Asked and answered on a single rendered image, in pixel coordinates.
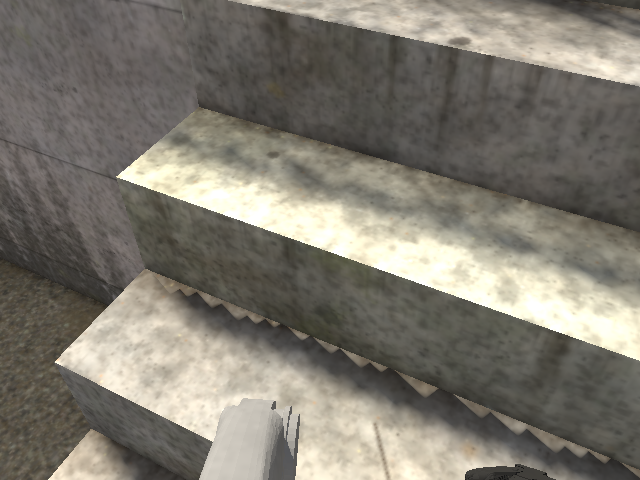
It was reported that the robot left thigh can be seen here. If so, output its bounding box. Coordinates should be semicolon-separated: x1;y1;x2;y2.
199;398;300;480

